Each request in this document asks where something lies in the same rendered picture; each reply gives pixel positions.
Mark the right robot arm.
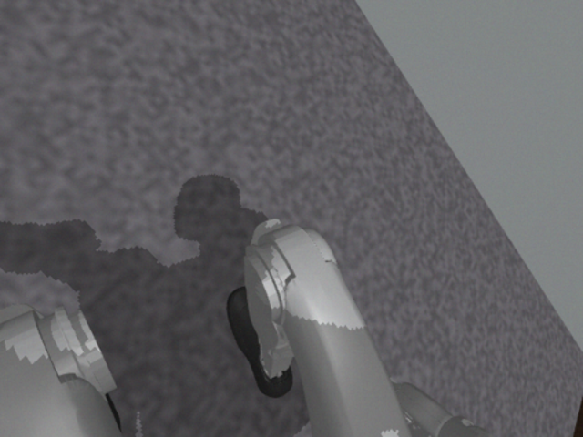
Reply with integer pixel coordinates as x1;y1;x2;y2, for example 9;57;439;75
438;416;494;437

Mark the right robot foot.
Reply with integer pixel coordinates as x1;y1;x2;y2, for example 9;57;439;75
227;287;292;398

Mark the right robot hand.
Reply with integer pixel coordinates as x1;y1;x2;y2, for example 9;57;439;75
389;376;454;437

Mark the left robot foot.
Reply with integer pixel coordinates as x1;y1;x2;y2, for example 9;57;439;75
105;393;122;434

